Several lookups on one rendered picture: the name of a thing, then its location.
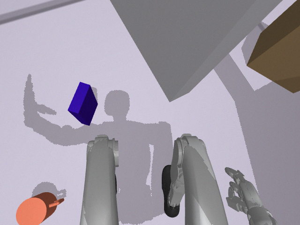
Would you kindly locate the right robot foot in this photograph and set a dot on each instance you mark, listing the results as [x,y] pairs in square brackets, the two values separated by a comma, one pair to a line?
[166,182]

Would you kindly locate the right robot hand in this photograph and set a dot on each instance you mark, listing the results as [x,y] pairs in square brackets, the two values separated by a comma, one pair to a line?
[248,195]

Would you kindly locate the right robot arm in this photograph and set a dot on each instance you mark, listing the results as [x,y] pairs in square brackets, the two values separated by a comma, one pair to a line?
[260,216]

